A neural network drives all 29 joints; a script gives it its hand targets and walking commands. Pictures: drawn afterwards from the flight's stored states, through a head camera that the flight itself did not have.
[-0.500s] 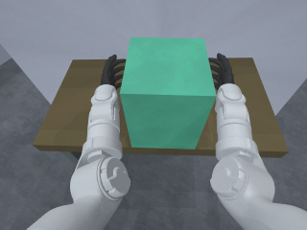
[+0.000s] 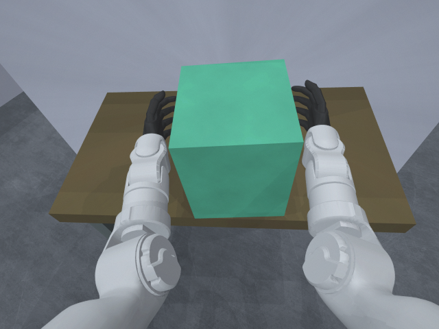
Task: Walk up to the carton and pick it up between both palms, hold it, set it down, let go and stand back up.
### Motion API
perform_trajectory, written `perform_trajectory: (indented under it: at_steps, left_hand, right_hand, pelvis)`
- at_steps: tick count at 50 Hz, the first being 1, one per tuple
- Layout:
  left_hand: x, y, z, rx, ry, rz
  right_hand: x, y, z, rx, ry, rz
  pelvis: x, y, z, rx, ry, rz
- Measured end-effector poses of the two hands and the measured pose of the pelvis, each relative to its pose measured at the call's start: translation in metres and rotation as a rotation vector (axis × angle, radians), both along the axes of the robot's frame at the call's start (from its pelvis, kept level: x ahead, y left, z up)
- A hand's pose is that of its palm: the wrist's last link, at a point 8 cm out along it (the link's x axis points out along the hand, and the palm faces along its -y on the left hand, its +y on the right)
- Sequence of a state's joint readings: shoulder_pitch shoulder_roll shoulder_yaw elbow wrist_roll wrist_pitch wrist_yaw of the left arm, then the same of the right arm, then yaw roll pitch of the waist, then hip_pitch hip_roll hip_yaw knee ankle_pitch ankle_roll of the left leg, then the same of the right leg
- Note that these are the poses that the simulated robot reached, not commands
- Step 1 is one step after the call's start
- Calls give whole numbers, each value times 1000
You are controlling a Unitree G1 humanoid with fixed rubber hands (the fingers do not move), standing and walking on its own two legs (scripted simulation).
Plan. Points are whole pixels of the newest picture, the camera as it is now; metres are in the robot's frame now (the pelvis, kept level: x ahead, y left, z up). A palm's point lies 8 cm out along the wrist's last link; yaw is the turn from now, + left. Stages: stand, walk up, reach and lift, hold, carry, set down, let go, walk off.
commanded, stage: set down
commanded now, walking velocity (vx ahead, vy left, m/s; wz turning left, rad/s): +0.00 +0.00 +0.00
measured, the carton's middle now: (235, 145) +0.47 -0.01 +0.04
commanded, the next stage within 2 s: none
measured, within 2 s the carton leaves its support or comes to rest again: rests again in 0.14 s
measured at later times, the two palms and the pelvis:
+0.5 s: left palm (153, 140) +0.43 +0.13 +0.12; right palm (319, 132) +0.42 -0.16 +0.11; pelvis -0.02 +0.01 +0.00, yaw +1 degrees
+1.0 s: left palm (149, 141) +0.42 +0.14 +0.12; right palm (345, 141) +0.40 -0.20 +0.11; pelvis -0.04 -0.01 +0.00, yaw +1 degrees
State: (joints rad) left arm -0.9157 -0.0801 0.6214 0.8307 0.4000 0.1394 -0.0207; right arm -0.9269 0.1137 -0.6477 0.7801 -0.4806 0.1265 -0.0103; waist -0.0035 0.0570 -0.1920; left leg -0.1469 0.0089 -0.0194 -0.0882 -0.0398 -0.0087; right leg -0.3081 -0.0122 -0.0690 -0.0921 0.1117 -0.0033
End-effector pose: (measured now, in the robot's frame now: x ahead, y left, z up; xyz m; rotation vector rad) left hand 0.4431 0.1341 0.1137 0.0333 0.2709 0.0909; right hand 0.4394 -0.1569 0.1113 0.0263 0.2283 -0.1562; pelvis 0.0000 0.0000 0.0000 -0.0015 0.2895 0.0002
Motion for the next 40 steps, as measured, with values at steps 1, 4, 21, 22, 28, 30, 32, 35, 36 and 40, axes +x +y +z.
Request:
perform_trajectory:
  at_steps: [1,4,21,22,28,30,32,35,36,40]
  left_hand:
    - [0,0,0,2,2,-3]
    - [-2,0,1,-2,10,-9]
    - [-15,1,2,14,20,-28]
    - [-15,1,2,16,20,-28]
    - [-15,1,2,27,17,-30]
    - [-15,1,2,30,17,-29]
    - [-15,1,3,38,18,-29]
    - [-14,0,4,44,23,-34]
    - [-14,1,4,49,26,-35]
    - [-12,2,1,55,52,-41]
  right_hand:
    - [-1,0,0,0,2,-2]
    - [-4,0,1,-8,8,-5]
    - [-17,-1,1,1,17,3]
    - [-17,-1,1,2,18,5]
    - [-17,-2,0,7,15,14]
    - [-16,-2,-1,17,12,15]
    - [-16,-3,-1,10,12,20]
    - [-16,-5,-7,-7,42,20]
    - [-16,-7,-10,-10,54,13]
    - [-22,-17,-21,1,103,-30]
  pelvis:
    - [-1,1,0,-2,0,0]
    - [-5,2,-1,-3,2,1]
    - [-19,9,-1,8,8,7]
    - [-19,8,-1,8,10,8]
    - [-18,4,-1,8,24,16]
    - [-18,2,-1,9,27,17]
    - [-18,1,-1,9,29,19]
    - [-19,-2,-1,10,38,27]
    - [-19,-3,-2,11,42,29]
    - [-22,-7,-2,12,50,34]
